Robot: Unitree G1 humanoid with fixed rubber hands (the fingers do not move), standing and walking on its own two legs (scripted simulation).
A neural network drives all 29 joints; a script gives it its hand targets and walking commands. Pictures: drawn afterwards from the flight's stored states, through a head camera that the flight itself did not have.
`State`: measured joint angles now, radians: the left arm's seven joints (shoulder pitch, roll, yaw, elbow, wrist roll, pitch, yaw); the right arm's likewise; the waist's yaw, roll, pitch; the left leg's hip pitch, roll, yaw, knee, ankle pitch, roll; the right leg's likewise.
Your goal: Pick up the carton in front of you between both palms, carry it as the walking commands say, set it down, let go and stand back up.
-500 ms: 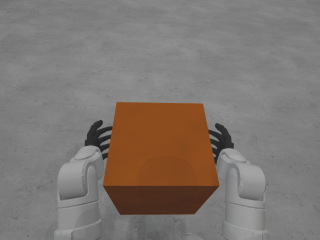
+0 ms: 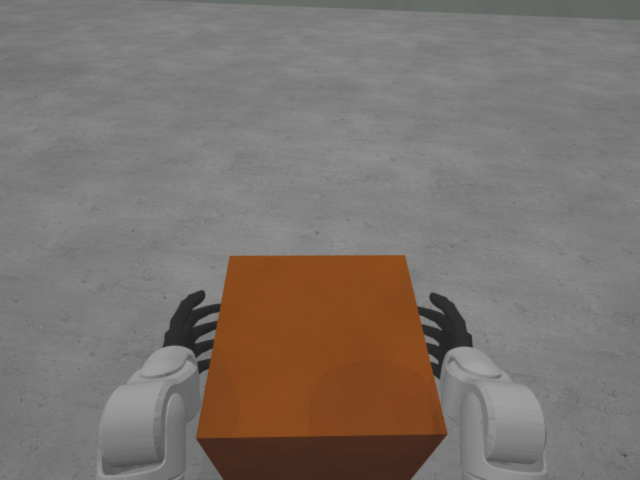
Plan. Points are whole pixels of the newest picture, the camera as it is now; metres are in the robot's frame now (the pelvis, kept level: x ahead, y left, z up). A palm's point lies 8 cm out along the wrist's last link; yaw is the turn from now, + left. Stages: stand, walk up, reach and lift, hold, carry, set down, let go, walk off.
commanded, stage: carry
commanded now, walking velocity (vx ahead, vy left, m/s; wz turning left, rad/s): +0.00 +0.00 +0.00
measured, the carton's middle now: (317, 381) +0.25 +0.00 +0.02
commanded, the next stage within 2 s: none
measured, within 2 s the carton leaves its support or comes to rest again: neither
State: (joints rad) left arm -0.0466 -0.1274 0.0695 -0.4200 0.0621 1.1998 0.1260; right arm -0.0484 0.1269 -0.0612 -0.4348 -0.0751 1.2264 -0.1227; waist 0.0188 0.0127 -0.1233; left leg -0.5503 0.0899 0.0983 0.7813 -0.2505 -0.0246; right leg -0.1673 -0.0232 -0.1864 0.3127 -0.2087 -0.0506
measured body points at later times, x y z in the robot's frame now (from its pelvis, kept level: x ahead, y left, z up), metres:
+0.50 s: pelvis +0.17 +0.02 -0.02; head +0.15 +0.03 +0.43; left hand +0.44 +0.16 +0.07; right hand +0.42 -0.15 +0.07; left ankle +0.21 +0.11 -0.75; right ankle +0.04 -0.08 -0.75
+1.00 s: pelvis +0.14 +0.01 -0.02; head +0.11 +0.01 +0.43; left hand +0.41 +0.14 +0.07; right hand +0.39 -0.16 +0.07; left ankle +0.21 +0.12 -0.75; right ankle +0.04 -0.08 -0.75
